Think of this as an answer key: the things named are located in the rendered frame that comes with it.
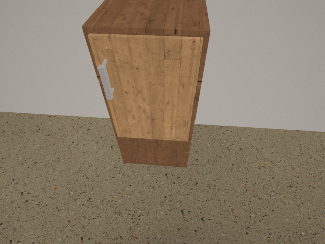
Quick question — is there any handle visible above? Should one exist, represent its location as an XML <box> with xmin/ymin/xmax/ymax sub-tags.
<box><xmin>97</xmin><ymin>59</ymin><xmax>114</xmax><ymax>100</ymax></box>

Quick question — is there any cupboard door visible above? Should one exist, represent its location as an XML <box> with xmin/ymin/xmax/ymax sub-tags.
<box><xmin>88</xmin><ymin>33</ymin><xmax>203</xmax><ymax>141</ymax></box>

